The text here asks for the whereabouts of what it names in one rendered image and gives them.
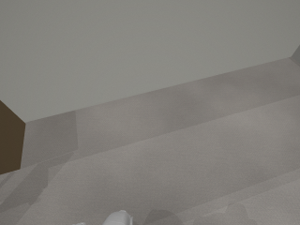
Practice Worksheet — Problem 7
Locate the left robot thigh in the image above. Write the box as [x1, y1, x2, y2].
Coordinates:
[102, 211, 133, 225]

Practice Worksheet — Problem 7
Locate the cupboard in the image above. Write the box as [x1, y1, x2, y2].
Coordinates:
[0, 100, 26, 175]

